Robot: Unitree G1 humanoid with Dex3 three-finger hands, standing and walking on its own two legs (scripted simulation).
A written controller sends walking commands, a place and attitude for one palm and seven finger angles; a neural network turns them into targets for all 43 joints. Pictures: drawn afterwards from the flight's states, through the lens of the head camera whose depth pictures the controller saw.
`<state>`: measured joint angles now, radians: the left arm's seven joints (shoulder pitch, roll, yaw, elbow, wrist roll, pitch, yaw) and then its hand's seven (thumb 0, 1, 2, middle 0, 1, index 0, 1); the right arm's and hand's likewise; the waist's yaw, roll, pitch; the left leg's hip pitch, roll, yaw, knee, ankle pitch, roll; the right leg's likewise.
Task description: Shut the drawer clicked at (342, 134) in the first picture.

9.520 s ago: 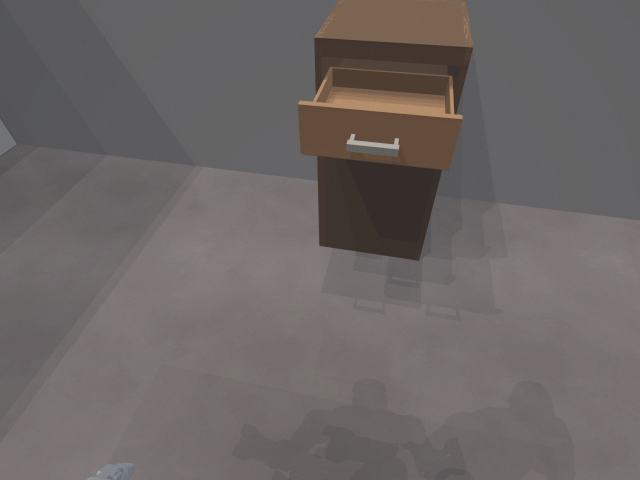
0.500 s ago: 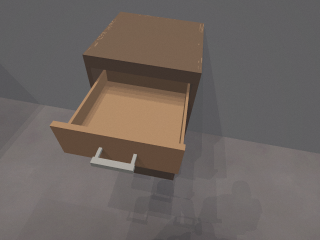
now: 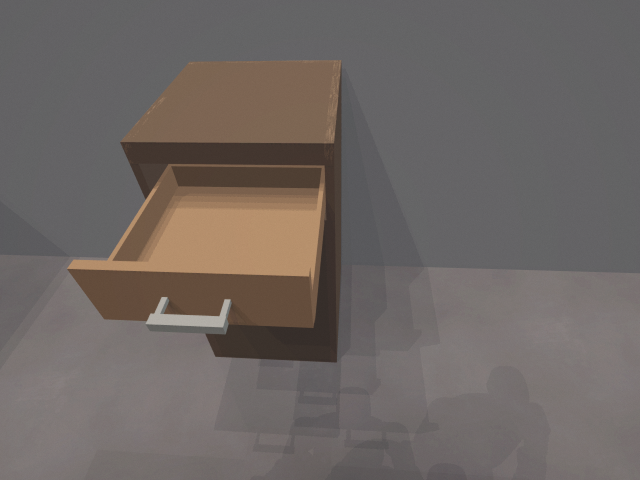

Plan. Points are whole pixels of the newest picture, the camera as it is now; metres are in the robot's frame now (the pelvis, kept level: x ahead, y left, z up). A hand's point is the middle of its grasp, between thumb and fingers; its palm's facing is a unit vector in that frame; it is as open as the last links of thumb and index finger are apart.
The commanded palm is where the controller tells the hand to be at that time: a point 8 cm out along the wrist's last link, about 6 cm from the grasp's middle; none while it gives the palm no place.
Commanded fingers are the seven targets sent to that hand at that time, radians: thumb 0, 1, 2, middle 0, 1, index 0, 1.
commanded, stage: come to a stop and stand still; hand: left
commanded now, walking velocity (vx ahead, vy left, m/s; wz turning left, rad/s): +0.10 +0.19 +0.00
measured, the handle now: (191, 313) +0.37 +0.24 -0.04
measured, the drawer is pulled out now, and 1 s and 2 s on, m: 0.29 0.29 0.29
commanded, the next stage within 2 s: look again from close up in 0.62 s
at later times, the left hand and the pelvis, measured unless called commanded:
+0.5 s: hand out of the picture -0.04 +0.20 -0.18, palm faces +0.11 -0.98 -0.16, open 7.4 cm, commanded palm none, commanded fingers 0.00 0.90 0.90 -0.20 -0.30 -0.20 -0.30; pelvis +0.00 +0.04 +0.00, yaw +2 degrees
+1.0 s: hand out of the picture -0.02 +0.22 -0.17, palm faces +0.05 -0.97 -0.24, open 7.4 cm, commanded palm none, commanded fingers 0.00 0.90 0.90 -0.20 -0.30 -0.20 -0.30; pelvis -0.01 +0.04 -0.01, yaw +2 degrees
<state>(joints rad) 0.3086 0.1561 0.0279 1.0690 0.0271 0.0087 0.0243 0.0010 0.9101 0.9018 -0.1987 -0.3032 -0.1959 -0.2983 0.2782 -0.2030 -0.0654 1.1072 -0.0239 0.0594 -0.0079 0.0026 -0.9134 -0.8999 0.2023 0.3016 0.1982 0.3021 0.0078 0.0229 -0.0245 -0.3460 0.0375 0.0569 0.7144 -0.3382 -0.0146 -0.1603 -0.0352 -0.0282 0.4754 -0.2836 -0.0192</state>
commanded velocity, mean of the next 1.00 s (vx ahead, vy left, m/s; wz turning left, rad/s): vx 0.01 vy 0.02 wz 0.00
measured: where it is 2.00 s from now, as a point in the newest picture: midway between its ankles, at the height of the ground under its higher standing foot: outside the picture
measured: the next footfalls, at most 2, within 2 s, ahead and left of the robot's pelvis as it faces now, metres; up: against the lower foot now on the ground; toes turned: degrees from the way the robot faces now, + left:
left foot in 0.26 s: +0.01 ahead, +0.15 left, +0.00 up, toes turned +5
left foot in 1.94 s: +0.09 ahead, +0.13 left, +0.00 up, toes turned +6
